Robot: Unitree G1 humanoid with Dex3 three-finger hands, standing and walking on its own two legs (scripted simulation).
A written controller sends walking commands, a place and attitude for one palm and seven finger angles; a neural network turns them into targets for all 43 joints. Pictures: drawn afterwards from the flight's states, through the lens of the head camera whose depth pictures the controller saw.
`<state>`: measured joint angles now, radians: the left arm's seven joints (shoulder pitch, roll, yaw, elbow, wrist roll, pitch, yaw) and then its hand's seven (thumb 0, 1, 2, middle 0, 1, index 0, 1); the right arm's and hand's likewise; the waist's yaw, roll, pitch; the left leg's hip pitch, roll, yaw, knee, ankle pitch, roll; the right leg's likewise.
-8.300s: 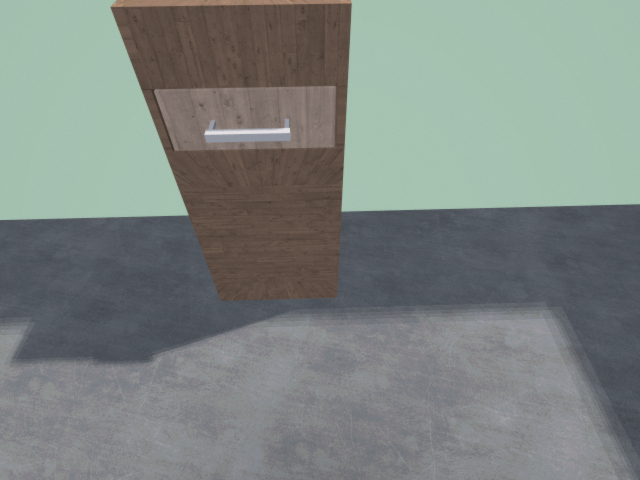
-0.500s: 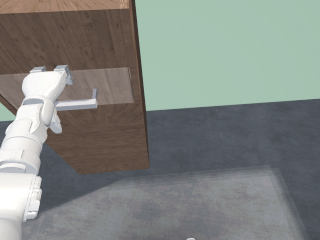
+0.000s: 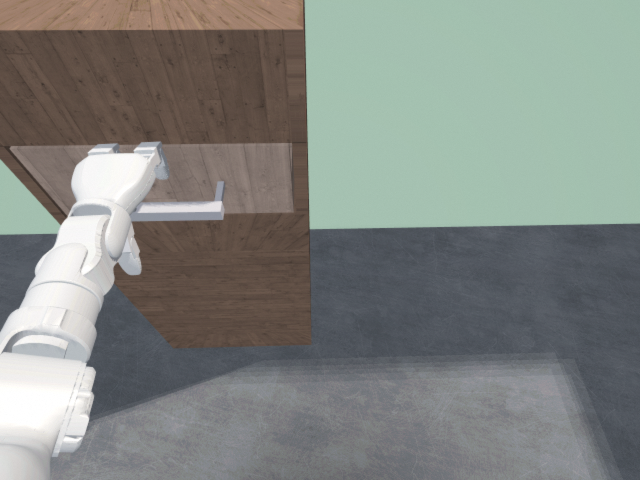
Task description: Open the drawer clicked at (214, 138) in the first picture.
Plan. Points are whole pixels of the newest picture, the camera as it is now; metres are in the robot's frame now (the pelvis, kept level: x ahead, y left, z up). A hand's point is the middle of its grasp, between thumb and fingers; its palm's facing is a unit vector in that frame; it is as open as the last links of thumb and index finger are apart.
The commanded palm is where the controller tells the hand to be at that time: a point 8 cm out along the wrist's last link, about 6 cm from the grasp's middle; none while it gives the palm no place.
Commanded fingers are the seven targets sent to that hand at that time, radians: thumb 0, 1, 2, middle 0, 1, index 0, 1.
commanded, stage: move the hooked fingers above the handle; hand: left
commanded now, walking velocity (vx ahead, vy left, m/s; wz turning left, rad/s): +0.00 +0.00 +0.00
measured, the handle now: (163, 200) +0.50 +0.25 +0.01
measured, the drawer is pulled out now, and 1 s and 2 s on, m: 0.00 0.00 0.00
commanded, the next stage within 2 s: none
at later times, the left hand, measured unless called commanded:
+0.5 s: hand (125, 215) +0.44 +0.27 +0.06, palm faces -0.13 +0.01 -0.99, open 13.8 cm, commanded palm +0.44 +0.25 +0.12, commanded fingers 0.00 -0.50 0.30 -0.30 -1.20 -0.30 -1.20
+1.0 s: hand (109, 219) +0.42 +0.28 +0.06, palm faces -0.12 +0.02 -0.99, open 13.8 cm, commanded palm +0.42 +0.26 +0.12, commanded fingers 0.00 -0.50 0.30 -0.30 -1.20 -0.30 -1.20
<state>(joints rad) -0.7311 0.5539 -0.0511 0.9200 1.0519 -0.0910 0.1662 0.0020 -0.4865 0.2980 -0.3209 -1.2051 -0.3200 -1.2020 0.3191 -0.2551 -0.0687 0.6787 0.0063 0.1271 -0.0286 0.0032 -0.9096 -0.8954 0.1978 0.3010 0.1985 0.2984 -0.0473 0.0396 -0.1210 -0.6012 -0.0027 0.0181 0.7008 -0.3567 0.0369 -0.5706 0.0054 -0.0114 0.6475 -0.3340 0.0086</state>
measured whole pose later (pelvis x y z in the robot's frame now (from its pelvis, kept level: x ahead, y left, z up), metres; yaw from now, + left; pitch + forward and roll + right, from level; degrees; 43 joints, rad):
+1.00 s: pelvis +0.00 -0.01 +0.00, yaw +0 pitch +13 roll -1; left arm -0.68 0.62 -0.02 0.90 1.04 -0.13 0.12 0.00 -0.49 0.30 -0.33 -1.21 -0.33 -1.21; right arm 0.34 -0.24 -0.06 0.69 0.01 0.13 -0.06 0.00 -0.91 -0.90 0.20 0.30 0.20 0.30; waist -0.04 0.04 -0.11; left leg -0.57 0.01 0.01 0.68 -0.34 0.03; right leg -0.54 0.01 -0.02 0.63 -0.32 0.00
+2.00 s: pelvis -0.01 -0.01 +0.00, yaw +0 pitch +14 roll -1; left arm -0.73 0.61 -0.03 0.94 1.05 -0.16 0.12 0.00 -0.49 0.30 -0.33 -1.21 -0.33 -1.21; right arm 0.35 -0.25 -0.06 0.69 0.01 0.12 -0.07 0.00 -0.91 -0.90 0.20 0.30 0.20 0.30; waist -0.06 0.04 -0.11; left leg -0.60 0.01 0.01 0.70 -0.35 0.03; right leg -0.57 0.02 -0.02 0.65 -0.33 0.00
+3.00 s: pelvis +0.00 +0.00 +0.00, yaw -1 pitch +15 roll -1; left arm -0.72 0.58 0.01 0.95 1.07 -0.15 0.16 0.00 -0.49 0.30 -0.32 -1.21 -0.33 -1.21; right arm 0.35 -0.25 -0.05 0.69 0.01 0.13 -0.06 0.00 -0.91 -0.90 0.20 0.30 0.20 0.30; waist -0.08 0.04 -0.12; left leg -0.61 0.01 0.03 0.71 -0.36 0.03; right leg -0.58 0.02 0.00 0.66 -0.33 0.00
